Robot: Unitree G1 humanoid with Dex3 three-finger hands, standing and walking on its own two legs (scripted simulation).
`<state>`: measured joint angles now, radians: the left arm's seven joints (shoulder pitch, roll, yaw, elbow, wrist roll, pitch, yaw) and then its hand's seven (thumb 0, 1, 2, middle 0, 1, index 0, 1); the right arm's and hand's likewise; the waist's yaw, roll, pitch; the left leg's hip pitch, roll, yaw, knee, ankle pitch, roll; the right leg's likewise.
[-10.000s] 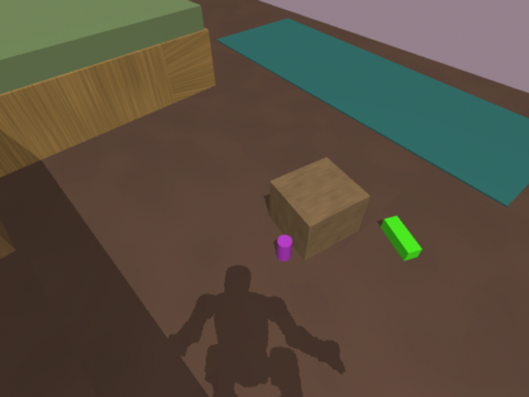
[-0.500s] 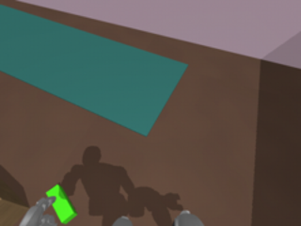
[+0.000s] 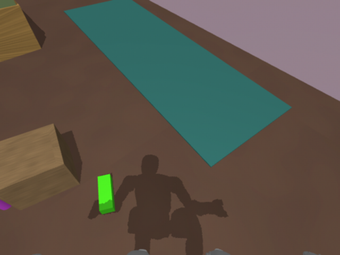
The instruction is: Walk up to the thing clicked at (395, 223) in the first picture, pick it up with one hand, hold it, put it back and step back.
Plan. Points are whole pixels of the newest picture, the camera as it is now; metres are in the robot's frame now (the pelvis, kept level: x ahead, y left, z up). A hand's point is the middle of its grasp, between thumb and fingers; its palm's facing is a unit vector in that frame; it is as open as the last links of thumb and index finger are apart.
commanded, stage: walk up
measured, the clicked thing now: (106, 193) +0.50 +0.40 -0.70
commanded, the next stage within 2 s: none
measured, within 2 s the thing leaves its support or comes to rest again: neither
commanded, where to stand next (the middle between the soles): +0.08 +0.02 m, yaw +23 degrees
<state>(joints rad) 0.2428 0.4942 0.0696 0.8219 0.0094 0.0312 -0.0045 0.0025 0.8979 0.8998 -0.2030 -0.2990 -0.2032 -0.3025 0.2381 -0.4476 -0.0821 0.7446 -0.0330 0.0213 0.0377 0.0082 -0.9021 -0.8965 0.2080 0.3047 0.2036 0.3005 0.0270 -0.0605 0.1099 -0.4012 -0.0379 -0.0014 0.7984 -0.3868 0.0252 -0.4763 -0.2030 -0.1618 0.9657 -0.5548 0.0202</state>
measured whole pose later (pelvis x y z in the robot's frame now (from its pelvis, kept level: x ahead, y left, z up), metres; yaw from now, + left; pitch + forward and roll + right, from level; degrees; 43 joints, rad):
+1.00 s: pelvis +0.01 +0.04 +0.01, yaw -8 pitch +0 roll +1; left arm 0.30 0.44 0.04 0.74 0.02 -0.01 0.01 0.00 0.90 0.90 -0.21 -0.30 -0.21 -0.30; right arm 0.10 -0.43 -0.06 0.77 0.01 0.03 0.00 0.01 -0.90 -0.90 0.21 0.30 0.20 0.30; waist 0.05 0.02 0.15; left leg -0.45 -0.03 -0.01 0.90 -0.51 0.01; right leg -0.48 0.02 0.10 0.73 -0.26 0.00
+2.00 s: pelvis +0.00 +0.05 +0.00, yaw -39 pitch -2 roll -1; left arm 0.29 0.42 0.06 0.90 0.03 -0.03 0.00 0.00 0.90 0.90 -0.20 -0.30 -0.20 -0.30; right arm 0.19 -0.41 -0.05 0.88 -0.03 0.02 0.01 0.01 -0.90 -0.90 0.21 0.31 0.21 0.30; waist 0.01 0.03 0.09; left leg -0.45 0.09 0.02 0.87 -0.47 0.01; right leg -0.35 0.05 0.01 0.78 -0.40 -0.04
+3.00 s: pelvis +0.04 +0.05 +0.04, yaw -43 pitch -2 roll +0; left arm 0.07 0.35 0.01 1.16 0.00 -0.01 0.00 0.00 0.90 0.90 -0.20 -0.30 -0.20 -0.30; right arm 0.05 -0.34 -0.02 1.15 -0.01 -0.01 0.01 0.01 -0.90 -0.90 0.21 0.30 0.20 0.30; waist -0.02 -0.01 0.06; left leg -0.16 0.04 0.08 0.34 -0.15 -0.01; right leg -0.11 0.01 0.09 0.34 -0.20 0.01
